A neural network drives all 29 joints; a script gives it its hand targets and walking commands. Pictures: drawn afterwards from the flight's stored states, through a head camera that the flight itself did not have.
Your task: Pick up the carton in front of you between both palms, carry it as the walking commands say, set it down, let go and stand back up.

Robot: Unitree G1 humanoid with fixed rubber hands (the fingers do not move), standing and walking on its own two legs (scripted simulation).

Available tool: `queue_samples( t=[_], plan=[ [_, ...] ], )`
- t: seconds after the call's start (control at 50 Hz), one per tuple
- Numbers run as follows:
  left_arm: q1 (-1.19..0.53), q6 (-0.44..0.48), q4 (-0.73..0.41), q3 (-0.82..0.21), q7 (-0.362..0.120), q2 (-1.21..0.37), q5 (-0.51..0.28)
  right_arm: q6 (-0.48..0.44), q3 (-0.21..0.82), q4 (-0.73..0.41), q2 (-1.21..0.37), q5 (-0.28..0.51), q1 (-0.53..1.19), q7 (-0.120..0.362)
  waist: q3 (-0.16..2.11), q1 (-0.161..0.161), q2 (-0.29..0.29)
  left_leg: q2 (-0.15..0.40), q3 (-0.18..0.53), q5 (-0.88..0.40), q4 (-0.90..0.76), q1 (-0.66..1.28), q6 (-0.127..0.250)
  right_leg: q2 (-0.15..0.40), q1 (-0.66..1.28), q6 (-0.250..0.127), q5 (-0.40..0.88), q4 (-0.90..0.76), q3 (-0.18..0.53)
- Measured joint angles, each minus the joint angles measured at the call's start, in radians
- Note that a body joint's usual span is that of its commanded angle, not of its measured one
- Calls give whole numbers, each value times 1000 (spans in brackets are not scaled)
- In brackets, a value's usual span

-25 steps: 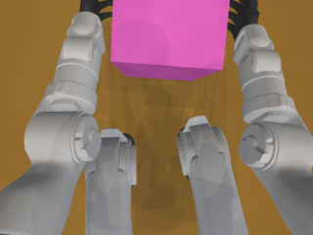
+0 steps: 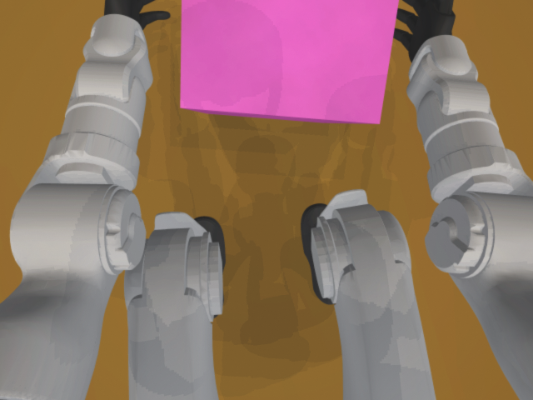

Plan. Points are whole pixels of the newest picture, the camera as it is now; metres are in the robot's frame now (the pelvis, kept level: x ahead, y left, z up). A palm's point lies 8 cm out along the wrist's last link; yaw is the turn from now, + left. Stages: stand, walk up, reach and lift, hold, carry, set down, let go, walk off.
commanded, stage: set down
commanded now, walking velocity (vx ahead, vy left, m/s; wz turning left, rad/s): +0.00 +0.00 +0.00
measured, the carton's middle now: (278, 41) +0.52 -0.05 -0.25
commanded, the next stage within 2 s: let go in 1.18 s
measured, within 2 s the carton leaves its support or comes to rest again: neither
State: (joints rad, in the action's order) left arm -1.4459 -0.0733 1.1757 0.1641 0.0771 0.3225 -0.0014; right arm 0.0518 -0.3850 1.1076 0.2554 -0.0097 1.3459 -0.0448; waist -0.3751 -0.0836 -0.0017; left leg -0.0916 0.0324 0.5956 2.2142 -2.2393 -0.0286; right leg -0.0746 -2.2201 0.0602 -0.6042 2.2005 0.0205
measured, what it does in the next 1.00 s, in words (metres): rises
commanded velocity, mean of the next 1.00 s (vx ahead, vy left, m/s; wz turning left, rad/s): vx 0.00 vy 0.00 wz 0.00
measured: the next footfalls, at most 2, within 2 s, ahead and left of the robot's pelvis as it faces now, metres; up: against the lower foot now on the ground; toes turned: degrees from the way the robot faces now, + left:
none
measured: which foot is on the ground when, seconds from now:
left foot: down 0.00-1.00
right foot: down 0.00-1.00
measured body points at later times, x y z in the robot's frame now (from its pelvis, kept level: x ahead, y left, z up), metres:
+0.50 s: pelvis +0.00 +0.00 +0.06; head +0.33 -0.02 +0.36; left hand +0.58 +0.13 -0.06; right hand +0.52 -0.24 -0.06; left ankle +0.11 +0.11 -0.34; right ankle +0.11 -0.12 -0.34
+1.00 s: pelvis +0.02 +0.00 +0.19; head +0.33 -0.01 +0.51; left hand +0.58 +0.15 +0.08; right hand +0.52 -0.25 +0.09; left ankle +0.10 +0.11 -0.34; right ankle +0.11 -0.12 -0.34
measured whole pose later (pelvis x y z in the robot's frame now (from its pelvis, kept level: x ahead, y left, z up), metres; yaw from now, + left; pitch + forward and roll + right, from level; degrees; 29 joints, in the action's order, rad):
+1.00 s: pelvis +0.02 +0.00 +0.19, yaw -1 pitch +48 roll -1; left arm -1.16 -0.19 0.88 0.20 0.05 0.30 -0.02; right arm 0.16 -0.32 0.78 0.25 0.09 1.04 -0.03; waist 0.08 -0.08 -0.03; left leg -0.05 0.04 0.47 1.52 -1.88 -0.01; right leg -0.04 -1.88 0.02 -0.45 1.50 0.03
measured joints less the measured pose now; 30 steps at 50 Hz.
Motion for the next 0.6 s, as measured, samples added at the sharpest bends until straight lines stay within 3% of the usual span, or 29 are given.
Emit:
queue_samples(
  t=[0.12,0.24,0.38,0.6],
  plan=[
    [35,24,-52,-140,19,80,-180,-44,144,-1,82,182,-17,-33,-12,3,-2,21,-13,7,22,-15,10,34,-24,-28,5,21,-17],
    [37,1,-122,-170,28,87,-225,-22,207,-85,99,267,-45,-51,24,1,-2,32,-12,4,22,-19,10,36,-35,-39,18,19,-25],
    [94,-59,-195,-92,38,44,-156,49,195,-213,54,238,-111,-74,134,0,-7,47,-13,3,-74,43,11,23,14,-43,33,-78,-19],
    [135,-58,-132,8,5,16,-66,63,120,-193,3,136,-162,-57,337,-3,-16,45,-10,-41,-301,109,11,25,80,-45,73,-301,-9]
  ],
)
